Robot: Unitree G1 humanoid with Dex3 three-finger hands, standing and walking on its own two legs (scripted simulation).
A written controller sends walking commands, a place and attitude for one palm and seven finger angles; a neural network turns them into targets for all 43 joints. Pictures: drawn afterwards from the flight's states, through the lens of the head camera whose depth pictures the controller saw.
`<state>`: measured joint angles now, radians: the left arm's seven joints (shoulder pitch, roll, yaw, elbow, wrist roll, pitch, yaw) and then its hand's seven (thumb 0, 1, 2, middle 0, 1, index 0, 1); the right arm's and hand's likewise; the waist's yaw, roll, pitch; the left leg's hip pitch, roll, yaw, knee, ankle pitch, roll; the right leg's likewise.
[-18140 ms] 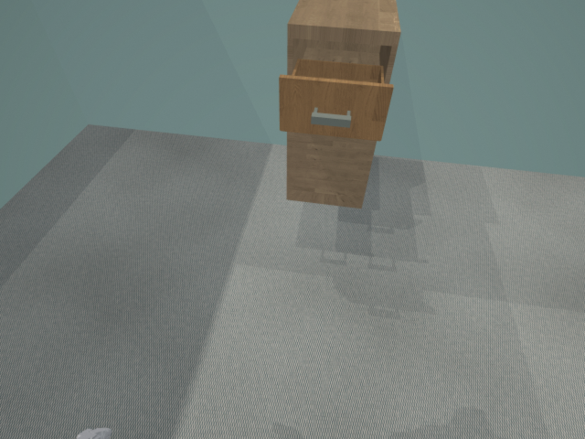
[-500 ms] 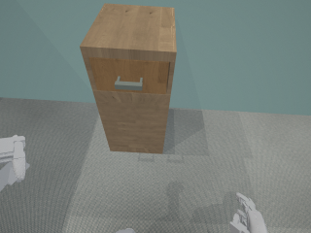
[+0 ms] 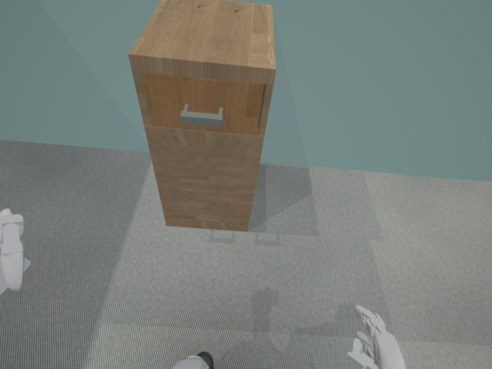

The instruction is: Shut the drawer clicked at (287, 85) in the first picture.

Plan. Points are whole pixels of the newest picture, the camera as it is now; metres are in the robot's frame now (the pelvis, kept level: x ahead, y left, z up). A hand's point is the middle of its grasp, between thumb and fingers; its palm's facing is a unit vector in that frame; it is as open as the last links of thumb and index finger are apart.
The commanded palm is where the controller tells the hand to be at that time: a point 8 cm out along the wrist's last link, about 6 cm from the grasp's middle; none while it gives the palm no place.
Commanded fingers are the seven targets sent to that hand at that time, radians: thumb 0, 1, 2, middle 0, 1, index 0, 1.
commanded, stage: step back with the hand held close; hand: left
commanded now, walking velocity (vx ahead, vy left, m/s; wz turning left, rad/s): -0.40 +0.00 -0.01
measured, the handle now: (202, 114) +0.76 +0.19 -0.07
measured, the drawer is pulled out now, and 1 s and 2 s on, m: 0.00 0.00 0.00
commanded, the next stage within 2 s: stop stepping back and stand still in 0.02 s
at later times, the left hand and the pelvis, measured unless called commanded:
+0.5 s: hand (7, 306) +0.14 +0.25 +0.18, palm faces +0.39 -0.84 -0.37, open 3.2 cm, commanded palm +0.07 +0.28 +0.19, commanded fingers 0.00 0.90 0.90 -1.40 -1.60 -1.40 -1.60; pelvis -0.07 +0.01 +0.02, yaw -2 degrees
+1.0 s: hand (29, 316) +0.14 +0.23 +0.17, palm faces +0.30 -0.83 -0.47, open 3.2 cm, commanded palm none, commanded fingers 0.00 0.90 0.90 -1.32 -1.51 -1.32 -1.51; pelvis -0.06 +0.00 +0.02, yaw -2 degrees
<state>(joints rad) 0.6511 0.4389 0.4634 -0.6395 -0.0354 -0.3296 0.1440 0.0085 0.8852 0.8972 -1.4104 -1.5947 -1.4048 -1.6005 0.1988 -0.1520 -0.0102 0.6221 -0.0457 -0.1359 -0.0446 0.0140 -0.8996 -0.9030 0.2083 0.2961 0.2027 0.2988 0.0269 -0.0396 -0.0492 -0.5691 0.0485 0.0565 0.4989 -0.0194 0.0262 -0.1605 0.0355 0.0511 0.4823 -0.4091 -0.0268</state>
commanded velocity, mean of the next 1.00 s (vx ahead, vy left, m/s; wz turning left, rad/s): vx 0.04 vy -0.01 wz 0.00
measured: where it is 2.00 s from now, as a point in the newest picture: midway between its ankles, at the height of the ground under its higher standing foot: outside the picture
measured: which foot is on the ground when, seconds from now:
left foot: down 0.00-0.22, up 0.24-0.34, down 0.36-1.00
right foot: down 0.00-1.00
